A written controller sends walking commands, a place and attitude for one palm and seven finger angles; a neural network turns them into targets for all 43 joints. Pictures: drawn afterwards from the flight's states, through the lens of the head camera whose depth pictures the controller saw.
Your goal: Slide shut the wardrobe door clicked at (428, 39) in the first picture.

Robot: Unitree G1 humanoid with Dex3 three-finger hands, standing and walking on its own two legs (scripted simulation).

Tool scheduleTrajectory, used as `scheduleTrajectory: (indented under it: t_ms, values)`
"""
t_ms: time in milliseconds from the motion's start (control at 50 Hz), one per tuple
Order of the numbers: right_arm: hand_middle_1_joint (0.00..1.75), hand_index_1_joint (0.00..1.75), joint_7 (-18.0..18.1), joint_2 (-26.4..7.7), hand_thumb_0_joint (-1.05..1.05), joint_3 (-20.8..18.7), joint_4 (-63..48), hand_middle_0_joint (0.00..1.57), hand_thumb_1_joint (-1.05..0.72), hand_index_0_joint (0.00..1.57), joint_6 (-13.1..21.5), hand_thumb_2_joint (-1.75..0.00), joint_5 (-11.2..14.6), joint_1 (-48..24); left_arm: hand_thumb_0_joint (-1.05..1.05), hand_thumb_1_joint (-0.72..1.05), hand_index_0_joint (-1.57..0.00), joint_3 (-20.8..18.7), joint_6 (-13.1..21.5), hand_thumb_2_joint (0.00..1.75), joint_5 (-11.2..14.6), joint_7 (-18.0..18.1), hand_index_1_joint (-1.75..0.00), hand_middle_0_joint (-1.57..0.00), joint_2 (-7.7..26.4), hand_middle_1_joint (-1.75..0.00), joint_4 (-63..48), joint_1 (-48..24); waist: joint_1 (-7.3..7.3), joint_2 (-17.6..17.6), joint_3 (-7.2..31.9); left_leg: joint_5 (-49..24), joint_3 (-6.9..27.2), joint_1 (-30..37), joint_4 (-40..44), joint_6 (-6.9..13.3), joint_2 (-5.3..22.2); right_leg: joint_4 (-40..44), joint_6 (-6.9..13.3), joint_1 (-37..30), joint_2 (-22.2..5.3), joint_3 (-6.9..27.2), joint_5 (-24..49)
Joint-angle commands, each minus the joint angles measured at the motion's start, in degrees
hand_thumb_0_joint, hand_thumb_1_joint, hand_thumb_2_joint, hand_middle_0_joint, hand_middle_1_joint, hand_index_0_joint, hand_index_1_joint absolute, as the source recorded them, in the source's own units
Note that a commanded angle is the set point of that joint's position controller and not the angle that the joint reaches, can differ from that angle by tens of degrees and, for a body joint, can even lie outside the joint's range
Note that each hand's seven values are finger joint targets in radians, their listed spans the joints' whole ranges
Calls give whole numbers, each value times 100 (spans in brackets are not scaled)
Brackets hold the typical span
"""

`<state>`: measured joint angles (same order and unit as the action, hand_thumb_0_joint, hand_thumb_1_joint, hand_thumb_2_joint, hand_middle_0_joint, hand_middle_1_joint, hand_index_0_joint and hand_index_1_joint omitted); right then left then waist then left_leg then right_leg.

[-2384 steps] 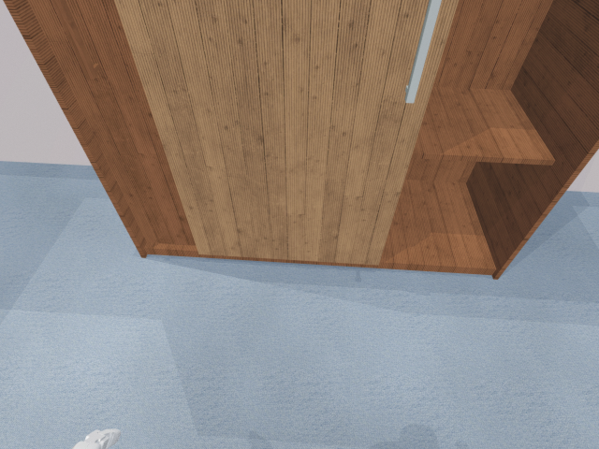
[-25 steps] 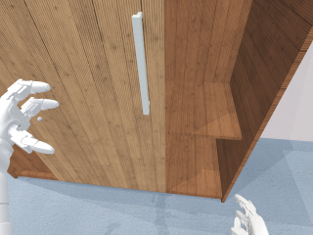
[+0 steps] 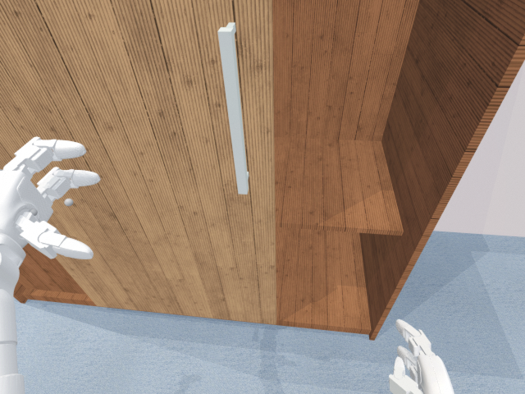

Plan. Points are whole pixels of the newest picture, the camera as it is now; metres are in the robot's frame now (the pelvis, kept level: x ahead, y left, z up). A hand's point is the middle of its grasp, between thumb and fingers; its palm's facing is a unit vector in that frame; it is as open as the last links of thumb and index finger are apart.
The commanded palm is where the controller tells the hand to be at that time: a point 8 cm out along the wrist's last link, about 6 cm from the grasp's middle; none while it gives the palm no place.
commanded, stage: move the hooked fingers beside the handle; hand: left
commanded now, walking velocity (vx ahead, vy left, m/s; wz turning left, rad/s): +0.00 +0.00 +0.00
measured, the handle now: (238, 120) +0.52 +0.10 +0.18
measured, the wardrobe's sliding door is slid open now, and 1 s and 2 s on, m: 0.35 0.35 0.35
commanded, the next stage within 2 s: none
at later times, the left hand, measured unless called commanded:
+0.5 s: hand (118, 180) +0.33 +0.24 +0.20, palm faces +0.05 -1.00 -0.07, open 14.0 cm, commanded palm +0.30 +0.29 +0.19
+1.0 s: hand (149, 162) +0.38 +0.22 +0.19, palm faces +0.04 -1.00 -0.04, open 14.0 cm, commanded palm +0.35 +0.26 +0.19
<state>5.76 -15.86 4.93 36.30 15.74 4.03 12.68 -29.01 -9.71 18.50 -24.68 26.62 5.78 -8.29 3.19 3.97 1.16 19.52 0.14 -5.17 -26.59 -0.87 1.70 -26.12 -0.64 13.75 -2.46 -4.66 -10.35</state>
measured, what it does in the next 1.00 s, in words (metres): stands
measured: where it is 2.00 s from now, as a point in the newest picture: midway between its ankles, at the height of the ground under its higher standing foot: outside the picture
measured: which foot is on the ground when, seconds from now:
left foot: down 0.00-1.00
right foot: down 0.00-1.00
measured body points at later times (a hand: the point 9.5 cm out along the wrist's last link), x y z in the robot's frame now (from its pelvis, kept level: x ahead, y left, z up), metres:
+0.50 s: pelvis +0.00 +0.00 +0.00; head -0.01 -0.02 +0.45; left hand +0.32 +0.29 +0.20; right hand +0.19 -0.22 -0.08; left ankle -0.06 +0.13 -0.74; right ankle +0.04 -0.13 -0.74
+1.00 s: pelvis +0.00 +0.00 +0.00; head +0.01 -0.02 +0.45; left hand +0.37 +0.27 +0.19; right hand +0.17 -0.24 -0.09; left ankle -0.06 +0.13 -0.74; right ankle +0.04 -0.13 -0.74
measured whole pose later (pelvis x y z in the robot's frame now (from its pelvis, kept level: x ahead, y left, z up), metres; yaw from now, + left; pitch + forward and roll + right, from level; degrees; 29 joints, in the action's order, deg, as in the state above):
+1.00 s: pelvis +0.00 +0.00 +0.00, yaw -1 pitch +1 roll +0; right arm 6.0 -15.6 3.8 37.7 12.2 3.9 12.7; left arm -20.0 -7.7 13.2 -15.3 21.2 20.8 -25.5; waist 0.7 3.5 1.2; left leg 18.9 -1.0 -7.0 -25.3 -0.7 1.4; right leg -26.0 -0.8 16.6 -2.5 -3.5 -10.0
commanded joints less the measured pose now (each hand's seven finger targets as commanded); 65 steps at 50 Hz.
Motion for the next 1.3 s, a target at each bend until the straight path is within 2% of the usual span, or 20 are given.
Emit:
scheduleTrajectory:
  t_ms: [0,60,160,220,300,400,500,560,600,700,740,780,820,840,900,1000,1040,1140,1200,1280]
  values:
    - [30,30,28,-638,0,-297,-909,20,-90,20,321,-90,31,-685,0,-50,-30,-547,352,30,171,11,-120,-30,1698,-120,-1184,-1613,-24,54,929,-1634,-31,-594,402,165,-171,192,111,-1028,173,59,950]
    - [30,30,31,-628,0,-298,-915,20,-90,20,323,-90,27,-681,0,-50,-30,-551,369,30,174,31,-120,-30,1657,-120,-1224,-1613,-40,20,1038,-1702,-9,-544,429,154,-158,156,110,-1029,183,4,1019]
    - [30,30,48,-587,0,-290,-873,20,-90,20,365,-90,27,-678,0,-50,-30,-73,398,30,125,142,-120,-30,1220,-120,-1370,-1956,-105,153,1038,-1798,8,-430,433,132,-157,139,112,-925,183,-1,1125]
    - [30,30,71,-594,0,-291,-803,20,-90,20,337,-90,32,-664,0,-50,-30,47,352,30,12,303,-120,-30,1197,-120,-1143,-2253,-142,126,798,-1528,18,-542,497,125,-149,213,113,-793,183,-2,810]
    - [30,30,63,-550,0,-277,-835,20,-90,20,326,-90,17,-728,0,-50,-30,302,374,30,-112,501,-120,-30,986,-120,-1341,-2501,-104,217,1082,-1749,28,-433,479,104,-154,130,140,-929,156,-4,961]
    - [30,30,42,-559,0,-302,-815,20,-90,20,251,-90,-14,-706,0,-50,-30,-103,366,30,-156,680,-120,-30,1275,-120,-998,-2382,4,-61,1284,-1951,-7,-549,469,98,-141,79,140,-1179,135,4,1232]
    - [30,30,32,-551,0,-314,-805,20,-90,20,146,-90,7,-695,0,-50,-30,107,326,30,-198,686,-120,-30,1084,-120,-687,-2624,-70,-91,1186,-1998,-68,-592,452,108,-136,93,137,-1100,119,27,1354]
    - [30,30,47,-559,0,-346,-823,20,-90,20,131,-90,19,-660,0,-50,-30,245,363,30,-206,670,-120,-30,997,-120,-691,-2862,-125,-120,1400,-2088,-83,-474,413,122,-140,48,124,-1107,123,38,1483]
    - [30,30,53,-527,0,-332,-798,20,-90,20,134,-90,21,-660,0,-50,-30,548,418,30,-237,702,-120,-30,756,-120,-740,-3206,-194,20,1284,-2009,-84,-426,409,120,-145,88,130,-984,115,50,1391]
    - [30,30,92,-587,0,-363,-691,20,-90,20,83,-90,9,-577,0,-50,-30,439,481,30,-324,838,-120,-30,953,-120,-320,-3490,-202,-150,1347,-1869,-73,-493,434,123,-144,108,125,-998,107,66,1265]
    - [30,30,91,-566,0,-349,-696,20,-90,20,73,-90,15,-596,0,-50,-30,533,509,30,-329,890,-120,-30,842,-120,-234,-3653,-212,-72,1351,-1838,-77,-505,451,117,-153,103,133,-1000,89,84,1281]
    - [30,30,90,-575,0,-378,-691,20,-90,20,60,-90,4,-560,0,-50,-30,430,541,30,-347,934,-120,-30,921,-120,-126,-3662,-192,-302,1570,-1930,-108,-498,420,148,-150,59,115,-1158,90,110,1452]
    - [30,30,70,-566,0,-364,-699,20,-90,20,33,-90,-8,-569,0,-50,-30,505,590,30,-381,946,-120,-30,867,-120,-120,-3733,-184,-130,1561,-2049,-110,-510,439,135,-146,51,135,-1191,71,120,1577]
    - [30,30,60,-577,0,-376,-687,20,-90,20,29,-90,-17,-533,0,-50,-30,353,616,30,-381,970,-120,-30,998,-120,-42,-3706,-158,-247,1624,-2133,-101,-528,426,129,-143,22,139,-1259,69,109,1686]
    - [30,30,44,-609,0,-382,-650,20,-90,20,-55,-90,-7,-474,0,-50,-30,290,593,30,-420,969,-120,-30,1098,-120,335,-3637,-156,-310,1467,-2028,-151,-669,433,135,-125,59,133,-1222,71,134,1627]
    - [30,30,66,-592,0,-392,-637,20,-90,20,-65,-90,14,-418,0,-50,-30,868,691,30,-468,1010,-120,-30,647,-120,371,-4388,-331,-99,1460,-1908,-114,-485,425,136,-111,95,149,-934,83,129,1386]
    - [30,30,69,-579,0,-405,-623,20,-90,20,-52,-90,-2,-371,0,-50,-30,921,749,30,-486,1068,-120,-30,607,-120,325,-4631,-359,-39,1706,-1995,-104,-380,409,126,-119,68,146,-979,82,140,1490]
    - [30,30,36,-597,0,-414,-484,20,-90,20,-98,-90,-23,-260,0,-50,-30,941,823,30,-550,1263,-120,-30,547,-120,775,-4781,-354,-279,1610,-2021,-82,-511,457,108,-105,71,159,-994,77,125,1524]
    - [30,30,13,-625,0,-423,-452,20,-90,20,-181,-90,-39,-211,0,-50,-30,733,826,30,-654,1390,-120,-30,810,-120,1052,-4757,-285,-299,1653,-1954,-124,-645,482,113,-97,79,161,-1102,63,162,1483]
    - [30,30,-7,-585,0,-433,-442,20,-90,20,-221,-90,-42,-130,0,-50,-30,924,946,30,-712,1469,-120,-30,618,-120,1191,-5198,-377,-258,1698,-2041,-140,-593,474,121,-87,62,171,-1069,73,178,1612]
